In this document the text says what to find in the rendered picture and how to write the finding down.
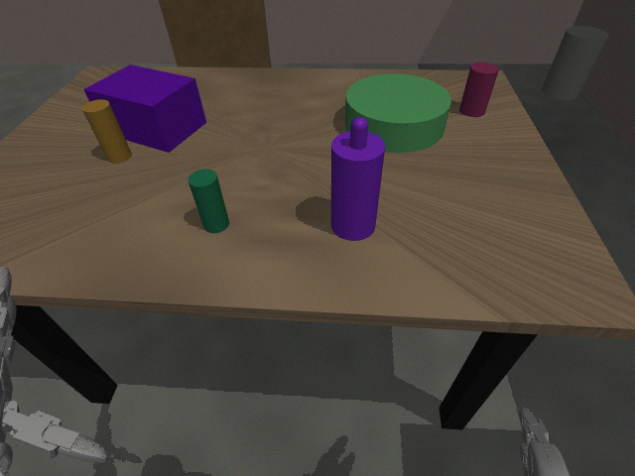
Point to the left robot hand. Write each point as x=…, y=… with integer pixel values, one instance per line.
x=40, y=432

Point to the right robot hand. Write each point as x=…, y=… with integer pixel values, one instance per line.
x=540, y=458

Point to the table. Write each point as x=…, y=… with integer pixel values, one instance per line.
x=480, y=232

